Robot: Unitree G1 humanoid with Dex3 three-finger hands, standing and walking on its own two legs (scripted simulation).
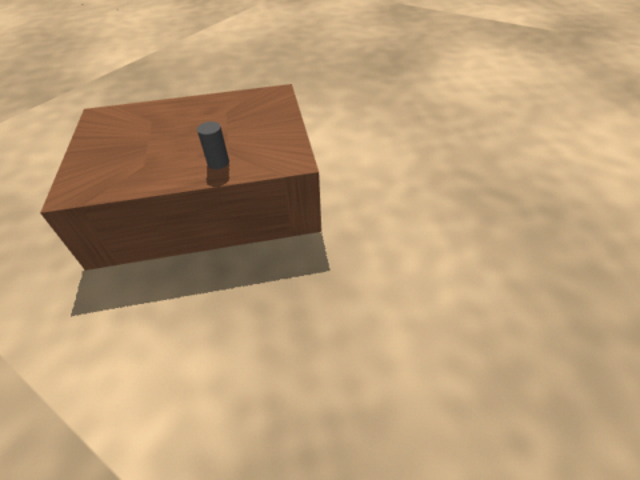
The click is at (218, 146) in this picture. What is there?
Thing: squat round
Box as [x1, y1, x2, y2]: [197, 122, 228, 168]
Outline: 202,123 198,126 197,131 207,164 211,168 221,168 228,163 228,158 220,126 216,122
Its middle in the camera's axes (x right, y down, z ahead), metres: -0.41 -0.34 +1.47
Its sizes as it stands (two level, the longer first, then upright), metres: 0.085 0.085 0.156
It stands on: a support 0.33 m high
